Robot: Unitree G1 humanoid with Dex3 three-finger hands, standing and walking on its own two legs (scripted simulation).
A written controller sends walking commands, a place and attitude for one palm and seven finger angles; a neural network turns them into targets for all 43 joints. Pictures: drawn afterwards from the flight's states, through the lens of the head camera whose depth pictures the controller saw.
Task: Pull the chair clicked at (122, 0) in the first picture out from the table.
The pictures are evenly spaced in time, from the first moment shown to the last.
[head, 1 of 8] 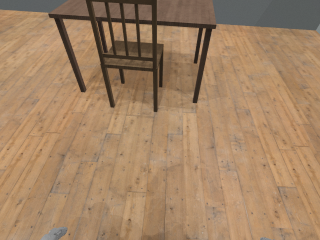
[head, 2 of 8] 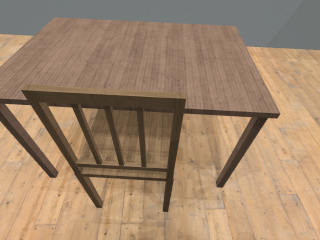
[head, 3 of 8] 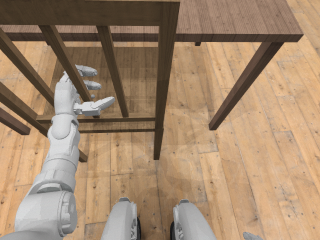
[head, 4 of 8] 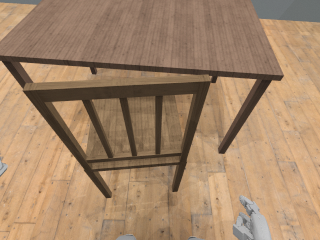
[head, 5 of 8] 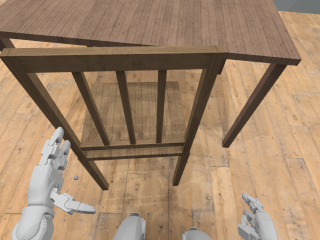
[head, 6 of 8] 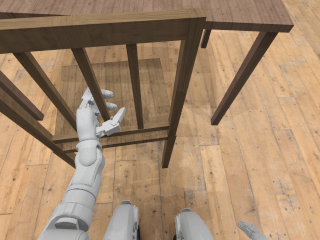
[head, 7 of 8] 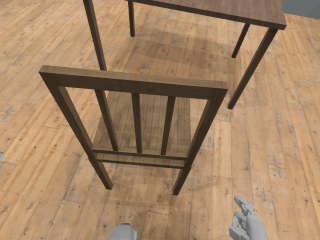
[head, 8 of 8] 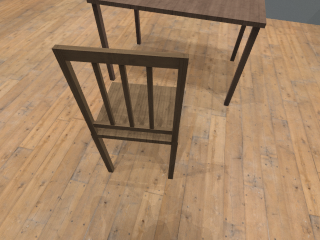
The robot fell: no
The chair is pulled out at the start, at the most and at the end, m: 0.00 0.67 0.67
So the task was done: yes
